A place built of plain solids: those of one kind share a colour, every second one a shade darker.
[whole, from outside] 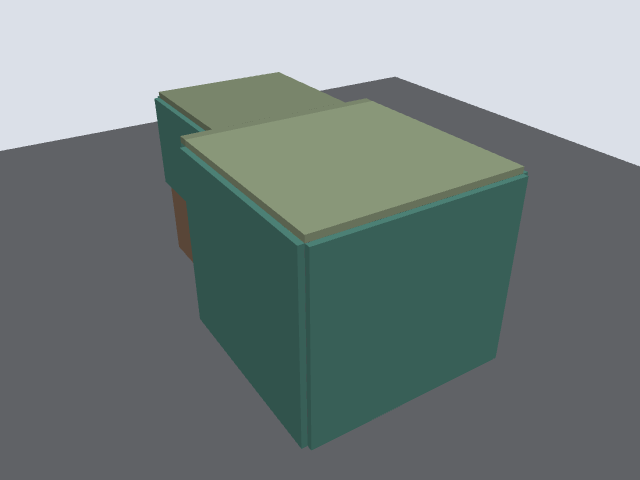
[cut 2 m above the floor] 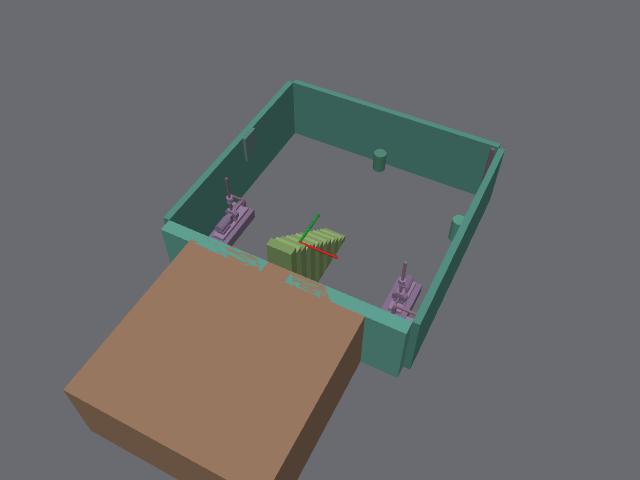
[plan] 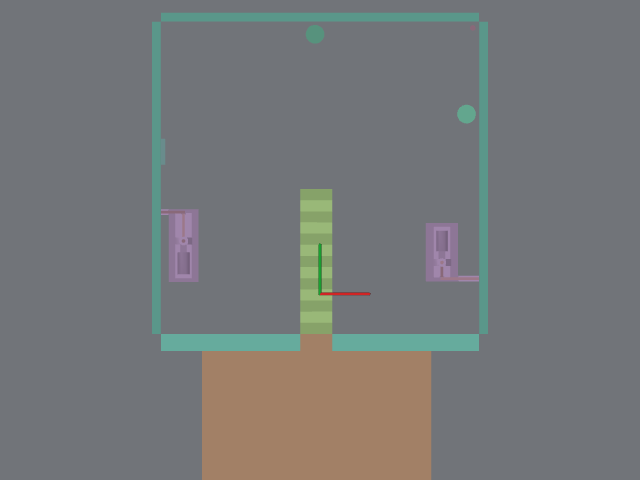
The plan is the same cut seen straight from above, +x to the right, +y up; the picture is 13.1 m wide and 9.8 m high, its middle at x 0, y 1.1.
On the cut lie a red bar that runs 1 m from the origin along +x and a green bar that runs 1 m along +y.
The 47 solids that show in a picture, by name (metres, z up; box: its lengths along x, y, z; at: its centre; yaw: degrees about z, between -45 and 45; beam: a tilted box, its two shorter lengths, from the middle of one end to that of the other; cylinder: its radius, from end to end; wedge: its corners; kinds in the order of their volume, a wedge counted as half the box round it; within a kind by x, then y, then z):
{
 "floor_1": {"box": [4.68, 4.74, 3.12], "at": [-0.07, -3.19, 1.26]},
 "wall_1": {"box": [0.18, 6.38, 5.97], "at": [-3.34, 2.37, 2.94]},
 "wall_2": {"box": [2.85, 0.35, 5.97], "at": [-1.83, -0.99, 2.94]},
 "wall_3": {"box": [6.5, 0.18, 5.97], "at": [0.0, 5.65, 2.94]},
 "wall_4": {"box": [3.0, 0.35, 5.97], "at": [1.75, -0.99, 2.94]},
 "wall_5": {"box": [0.18, 4.39, 3.1], "at": [2.36, -3.36, 4.37]},
 "wall_6": {"box": [0.18, 6.38, 5.97], "at": [3.34, 2.37, 2.94]},
 "roof_1": {"box": [4.68, 4.39, 0.2], "at": [-0.07, -3.36, 6.02]},
 "roof_2": {"box": [6.5, 0.35, 0.2], "at": [0.0, -0.99, 6.02]},
 "roof_3": {"box": [6.5, 6.38, 0.2], "at": [0.0, 2.37, 6.02]},
 "tread_1": {"wedge": [[-0.4, -0.82, -0.05], [-0.4, -0.82, 2.63], [-0.4, -0.59, -0.05], [-0.4, -0.59, 2.63], [0.25, -0.82, -0.05], [0.25, -0.82, 2.63], [0.25, -0.59, -0.05], [0.25, -0.59, 2.63]]},
 "tread_2": {"wedge": [[-0.4, -0.59, -0.05], [-0.4, -0.59, 2.42], [-0.4, -0.36, -0.05], [-0.4, -0.36, 2.42], [0.25, -0.59, -0.05], [0.25, -0.59, 2.42], [0.25, -0.36, -0.05], [0.25, -0.36, 2.42]]},
 "tread_3": {"wedge": [[-0.4, -0.37, -0.05], [-0.4, -0.37, 2.22], [-0.4, -0.13, -0.05], [-0.4, -0.13, 2.22], [0.25, -0.36, -0.05], [0.25, -0.36, 2.22], [0.25, -0.13, -0.05], [0.25, -0.13, 2.22]]},
 "tread_4": {"wedge": [[-0.4, -0.14, -0.05], [-0.4, -0.14, 2.02], [-0.4, 0.09, -0.05], [-0.4, 0.09, 2.02], [0.25, -0.14, -0.05], [0.25, -0.14, 2.02], [0.25, 0.09, -0.05], [0.25, 0.09, 2.02]]},
 "tread_5": {"wedge": [[-0.4, 0.09, -0.05], [-0.4, 0.09, 1.82], [-0.4, 0.32, -0.05], [-0.4, 0.32, 1.82], [0.25, 0.09, -0.05], [0.25, 0.09, 1.82], [0.25, 0.32, -0.05], [0.25, 0.32, 1.82]]},
 "tread_6": {"wedge": [[-0.4, 0.32, -0.05], [-0.4, 0.32, 1.61], [-0.4, 0.55, -0.05], [-0.4, 0.55, 1.61], [0.25, 0.32, -0.05], [0.25, 0.32, 1.61], [0.25, 0.55, -0.05], [0.25, 0.55, 1.61]]},
 "tread_7": {"wedge": [[-0.4, 0.55, -0.05], [-0.4, 0.55, 1.41], [-0.4, 0.77, -0.05], [-0.4, 0.77, 1.41], [0.25, 0.55, -0.05], [0.25, 0.55, 1.41], [0.25, 0.78, -0.05], [0.25, 0.78, 1.41]]},
 "tread_8": {"wedge": [[-0.4, 0.77, -0.05], [-0.4, 0.77, 1.21], [-0.4, 1.0, -0.05], [-0.4, 1.0, 1.21], [0.25, 0.77, -0.05], [0.25, 0.77, 1.21], [0.25, 1.0, -0.05], [0.25, 1.0, 1.21]]},
 "tread_9": {"wedge": [[-0.4, 1.0, -0.05], [-0.4, 1.0, 1.01], [-0.4, 1.23, -0.05], [-0.4, 1.23, 1.01], [0.25, 1.0, -0.05], [0.25, 1.0, 1.01], [0.25, 1.23, -0.05], [0.25, 1.23, 1.01]]},
 "tread_10": {"wedge": [[-0.4, 1.23, -0.05], [-0.4, 1.23, 0.8], [-0.4, 1.46, -0.05], [-0.4, 1.46, 0.8], [0.25, 1.23, -0.05], [0.25, 1.23, 0.81], [0.25, 1.46, -0.05], [0.25, 1.46, 0.8]]},
 "tread_11": {"wedge": [[-0.4, 1.46, -0.05], [-0.4, 1.46, 0.6], [-0.4, 1.68, -0.05], [-0.4, 1.68, 0.6], [0.25, 1.46, -0.05], [0.25, 1.46, 0.6], [0.25, 1.68, -0.05], [0.25, 1.68, 0.6]]},
 "tread_12": {"wedge": [[-0.4, 1.68, -0.05], [-0.4, 1.68, 0.4], [-0.4, 1.91, -0.05], [-0.4, 1.91, 0.4], [0.25, 1.68, -0.05], [0.25, 1.68, 0.4], [0.25, 1.91, -0.05], [0.25, 1.91, 0.4]]},
 "tread_13": {"wedge": [[-0.4, 1.91, -0.05], [-0.4, 1.91, 0.2], [-0.4, 2.14, -0.05], [-0.4, 2.14, 0.2], [0.25, 1.91, -0.05], [0.25, 1.91, 0.2], [0.25, 2.14, -0.05], [0.25, 2.14, 0.2]]},
 "plant_1": {"wedge": [[-2.97, 1.01, 0.69], [-2.97, 1.15, 0.69], [-2.86, 1.01, 0.8], [-2.86, 1.15, 0.8], [-2.71, 1.01, 0.8], [-2.71, 1.15, 0.8], [-2.61, 1.01, 0.69], [-2.61, 1.15, 0.69]]},
 "plant_2": {"wedge": [[-2.91, 0.4, 0.67], [-2.91, 0.85, 0.67], [-2.84, 0.4, 0.74], [-2.84, 0.85, 0.74], [-2.73, 0.4, 0.74], [-2.73, 0.85, 0.74], [-2.66, 0.4, 0.67], [-2.66, 0.85, 0.67]]},
 "plant_3": {"box": [0.25, 0.45, 0.1], "at": [-2.79, 0.62, 0.62]},
 "plant_4": {"box": [0.14, 0.16, 0.28], "at": [-2.79, 0.93, 0.54]},
 "plant_5": {"box": [0.61, 1.49, 0.36], "at": [-2.79, 0.98, 0.13]},
 "plant_6": {"box": [0.34, 1.33, 0.09], "at": [-2.79, 0.98, 0.36]},
 "plant_7": {"cylinder": 0.09, "from": [-2.79, 1.08, 1.26], "to": [-2.79, 1.08, 1.28]},
 "plant_8": {"wedge": [[2.3, 0.57, 0.7], [2.3, 0.71, 0.7], [2.41, 0.57, 0.81], [2.41, 0.71, 0.81], [2.57, 0.57, 0.81], [2.57, 0.71, 0.81], [2.68, 0.57, 0.7], [2.68, 0.71, 0.7]]},
 "plant_9": {"wedge": [[2.37, 0.87, 0.67], [2.37, 1.29, 0.67], [2.44, 0.87, 0.74], [2.44, 1.29, 0.74], [2.54, 0.87, 0.74], [2.54, 1.29, 0.74], [2.61, 0.87, 0.67], [2.61, 1.29, 0.67]]},
 "plant_10": {"box": [0.38, 0.14, 0.16], "at": [2.49, 0.64, 0.62]},
 "plant_11": {"cylinder": 0.09, "from": [2.49, 0.64, 1.3], "to": [2.49, 0.64, 1.33]},
 "plant_12": {"box": [0.14, 0.16, 0.29], "at": [2.49, 0.79, 0.55]},
 "plant_13": {"box": [0.66, 1.2, 0.36], "at": [2.49, 0.85, 0.13]},
 "plant_14": {"box": [0.34, 1.04, 0.09], "at": [2.49, 0.85, 0.35]},
 "plant_15": {"box": [0.43, 0.12, 0.36], "at": [3.04, 0.31, 0.13]},
 "bin_1": {"cylinder": 0.19, "from": [-0.1, 5.3, 0.0], "to": [-0.1, 5.3, 0.62]},
 "bin_2": {"cylinder": 0.19, "from": [2.99, 3.67, 0.0], "to": [2.99, 3.67, 0.75]},
 "pipe_1": {"box": [0.49, 0.06, 0.06], "at": [-3.0, 1.67, 0.62]},
 "pipe_2": {"cylinder": 0.037, "from": [-2.79, 1.08, 0.79], "to": [-2.79, 1.08, 5.92]},
 "pipe_3": {"box": [0.06, 0.49, 0.06], "at": [-2.79, 1.39, 0.62]},
 "pipe_4": {"cylinder": 0.036, "from": [2.49, 0.64, 0.81], "to": [2.49, 0.64, 5.92]},
 "pipe_5": {"box": [0.79, 0.06, 0.06], "at": [2.86, 0.31, 0.62]},
 "pipe_6": {"cylinder": 0.06, "from": [3.12, 5.43, 0.0], "to": [3.12, 5.43, 5.92]},
 "cabinet_1": {"box": [0.09, 0.53, 0.87], "at": [-3.2, 2.9, 1.59]}
}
